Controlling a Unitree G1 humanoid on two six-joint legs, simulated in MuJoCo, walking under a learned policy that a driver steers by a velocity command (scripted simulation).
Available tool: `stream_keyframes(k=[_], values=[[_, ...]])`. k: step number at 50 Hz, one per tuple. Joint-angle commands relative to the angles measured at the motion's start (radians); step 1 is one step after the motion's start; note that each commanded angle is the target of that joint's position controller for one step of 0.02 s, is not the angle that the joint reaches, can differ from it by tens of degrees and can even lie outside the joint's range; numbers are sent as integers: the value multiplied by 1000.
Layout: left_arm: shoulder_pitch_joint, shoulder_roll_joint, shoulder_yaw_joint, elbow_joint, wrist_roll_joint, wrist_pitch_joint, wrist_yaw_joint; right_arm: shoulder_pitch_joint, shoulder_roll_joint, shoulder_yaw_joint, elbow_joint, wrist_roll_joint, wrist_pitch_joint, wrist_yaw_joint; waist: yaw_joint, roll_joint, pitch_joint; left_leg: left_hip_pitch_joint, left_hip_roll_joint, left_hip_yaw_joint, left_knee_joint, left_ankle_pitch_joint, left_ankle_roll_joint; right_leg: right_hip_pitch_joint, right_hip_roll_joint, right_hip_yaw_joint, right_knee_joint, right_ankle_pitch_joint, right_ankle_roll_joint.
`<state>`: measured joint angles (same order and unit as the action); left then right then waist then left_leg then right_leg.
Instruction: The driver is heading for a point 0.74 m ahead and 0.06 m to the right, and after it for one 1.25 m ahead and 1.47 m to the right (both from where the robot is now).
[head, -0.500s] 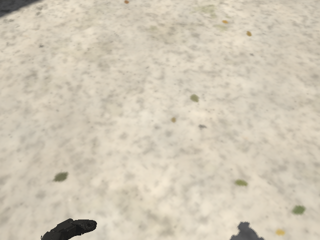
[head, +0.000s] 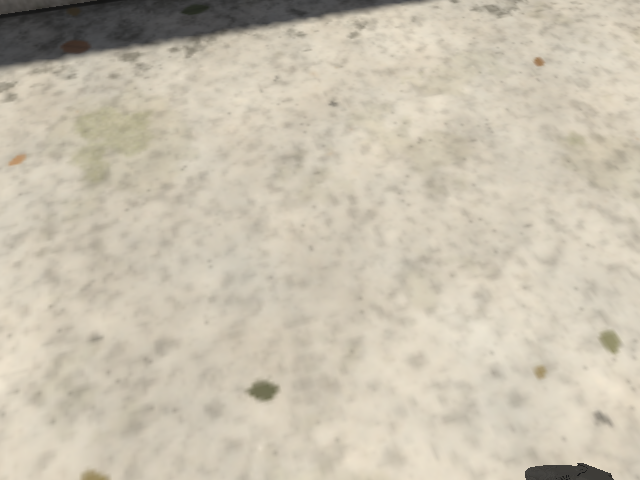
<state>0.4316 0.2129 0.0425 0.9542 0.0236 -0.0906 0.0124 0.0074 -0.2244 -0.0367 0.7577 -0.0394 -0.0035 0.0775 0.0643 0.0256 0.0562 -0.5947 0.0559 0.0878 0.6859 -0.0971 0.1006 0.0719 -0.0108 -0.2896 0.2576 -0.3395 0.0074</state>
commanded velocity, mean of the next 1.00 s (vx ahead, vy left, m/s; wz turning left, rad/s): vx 0.50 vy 0.00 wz -0.13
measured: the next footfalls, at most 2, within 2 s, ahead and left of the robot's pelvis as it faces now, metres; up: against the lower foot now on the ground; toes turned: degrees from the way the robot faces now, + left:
left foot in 0.08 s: +0.19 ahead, +0.09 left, +0.00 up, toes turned +8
right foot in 0.66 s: +0.50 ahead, -0.01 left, +0.00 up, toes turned -4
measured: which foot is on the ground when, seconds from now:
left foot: up 0.00-0.06, down 0.08-0.64, up 0.66-1.00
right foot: down 0.00-0.06, up 0.08-0.64, down 0.66-1.00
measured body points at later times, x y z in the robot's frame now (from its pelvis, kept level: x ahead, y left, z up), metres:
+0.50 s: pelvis +0.26 +0.05 +0.00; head +0.28 +0.07 +0.45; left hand +0.37 +0.31 -0.13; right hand +0.27 -0.21 -0.13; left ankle +0.15 +0.08 -0.73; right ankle +0.44 -0.07 -0.68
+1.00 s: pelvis +0.54 +0.03 +0.01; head +0.57 +0.02 +0.46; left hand +0.59 +0.31 -0.12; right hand +0.68 -0.24 -0.10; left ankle +0.72 +0.18 -0.68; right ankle +0.46 -0.01 -0.73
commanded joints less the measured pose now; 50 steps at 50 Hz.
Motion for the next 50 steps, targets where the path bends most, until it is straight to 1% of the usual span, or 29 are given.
stream_keyframes(k=[1,2,3,4,5,6,7,8,9,10,11,13,15,20,26,29,31,32,33,34,35,36,37,38,39,40,42,46,50], values=[[23,189,40,-30,1,11,13,-25,-71,-18,-69,-8,-10,-7,-48,-123,4,91,-74,68,-61,-134,51,19,-279,50,97,890,-117],[24,205,44,-28,1,21,14,54,-86,-28,-49,-8,-14,-12,-81,-127,-45,182,-115,77,-86,-171,74,27,-277,36,233,996,-114],[15,213,45,-34,-4,32,13,197,-108,-43,-5,-13,-23,-22,-141,-101,-128,365,-154,73,-153,-148,103,-34,-263,14,440,968,-99],[12,196,39,-61,0,34,10,372,-182,-73,46,-23,-29,-39,-211,-12,-242,633,-49,-104,-202,-230,152,-240,-238,12,734,689,-65],[38,68,13,-142,-5,26,-15,353,-300,-98,27,-10,-27,-55,-134,231,-317,944,263,-630,-266,-267,284,-713,-59,53,1077,-210,1],[-101,166,33,-178,-1,13,-18,417,-297,-99,10,12,-12,-65,-205,89,-344,940,298,-833,-400,-243,308,-837,-6,264,1170,-202,4],[-181,158,30,-204,-14,2,-22,369,-267,-92,34,17,-9,-75,-177,43,-193,841,265,-647,-409,-129,276,-896,-67,298,1131,-73,-9],[-153,143,22,-186,-18,-7,-19,313,-204,-76,35,26,-15,-78,-125,-8,-113,692,227,-529,-420,22,236,-827,-104,293,1027,9,-15],[-131,137,22,-165,-7,1,-17,260,-167,-65,27,28,-26,-78,-80,-38,-79,588,174,-442,-432,136,199,-745,-125,297,959,25,-12],[-81,123,19,-146,10,22,-19,227,-131,-51,25,32,-37,-78,-41,-34,-84,524,142,-370,-450,205,180,-668,-135,299,918,31,-7],[-50,109,16,-127,20,42,-24,229,-107,-41,31,32,-52,-74,-28,-25,-97,491,127,-329,-465,258,170,-616,-135,292,893,34,-4],[-56,96,16,-121,17,62,-37,276,-117,-39,63,36,-75,-69,-24,-12,-76,467,106,-266,-500,323,154,-616,-129,275,850,78,-3],[-130,99,18,-138,9,70,-44,323,-136,-42,88,32,-82,-67,-46,-1,-34,479,99,-224,-534,320,117,-683,-133,274,796,166,-8],[-269,98,18,-168,-9,68,-48,395,-126,-30,124,25,-91,-73,-95,16,20,570,94,-126,-565,325,35,-790,-74,319,644,326,-33],[-406,69,-3,-212,4,58,-58,453,-101,-7,175,18,-96,-101,-128,14,63,708,124,-24,-543,527,5,-786,-19,221,436,349,-71],[-375,75,-4,-215,2,56,-54,451,-136,-6,194,13,-93,-118,-96,49,16,765,139,28,-394,941,-19,-649,56,135,363,229,-122],[-214,110,10,-170,5,53,-45,426,-174,-16,193,8,-82,-129,-20,85,-68,767,159,42,-159,1139,-27,-489,108,123,343,132,-169],[-76,144,26,-127,9,46,-41,403,-192,-21,183,8,-76,-128,43,85,-135,701,159,48,32,1055,-26,-328,116,158,283,134,-202],[73,198,51,-92,25,42,-32,343,-196,-21,150,19,-80,-122,135,28,-206,503,118,75,327,754,-30,-93,15,309,208,136,-268],[62,309,80,-98,25,51,-20,394,-80,0,95,25,-92,-98,44,-219,-265,53,-96,71,720,-255,-73,209,-284,801,197,237,-424],[34,292,82,-93,-23,57,-28,335,-134,-10,70,13,-103,-89,51,-132,-305,-112,-127,-145,844,-386,-61,239,-322,1032,82,238,-493],[-38,256,75,-105,-27,60,-25,278,-135,-5,41,18,-118,-81,20,-74,-160,-169,-51,-182,775,-281,-55,111,-304,886,41,222,-452],[-83,191,60,-111,-22,61,-26,265,-144,-6,35,22,-125,-78,-14,3,-81,-132,-18,-162,690,-229,-59,-20,-269,798,5,269,-405],[-118,157,50,-115,-17,58,-23,262,-136,-7,38,15,-116,-79,-54,42,-25,-81,6,-154,614,-218,-71,-131,-218,719,-13,347,-361],[-134,139,43,-115,-20,52,-18,273,-125,-3,31,-1,-94,-77,-82,33,-17,-26,20,-151,559,-219,-92,-205,-174,659,-28,407,-339],[-132,149,42,-116,-22,43,-17,288,-109,0,30,-9,-73,-72,-96,12,-26,9,26,-141,512,-220,-107,-241,-147,615,-37,445,-327],[-105,189,51,-109,-24,26,-20,268,-92,6,10,-13,-48,-69,-99,-19,-32,23,26,-108,422,-191,-132,-284,-109,567,-44,528,-319],[-39,201,57,-106,-29,30,-19,92,-90,13,-60,-7,-40,-63,-42,-69,-12,-23,22,-80,184,-16,-162,-269,-57,547,-46,520,-259],[36,212,62,-106,-22,39,-14,-36,-96,21,-106,5,-47,-57,22,-93,-32,-45,-12,-85,25,72,-156,-150,-63,589,9,560,-229]])
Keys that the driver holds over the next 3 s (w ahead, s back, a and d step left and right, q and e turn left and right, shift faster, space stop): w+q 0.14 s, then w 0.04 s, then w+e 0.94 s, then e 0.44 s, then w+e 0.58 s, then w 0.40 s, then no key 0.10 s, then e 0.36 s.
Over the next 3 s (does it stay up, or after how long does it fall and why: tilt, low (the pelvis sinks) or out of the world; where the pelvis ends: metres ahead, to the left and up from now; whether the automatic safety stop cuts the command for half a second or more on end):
stays up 1.05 -0.40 0.01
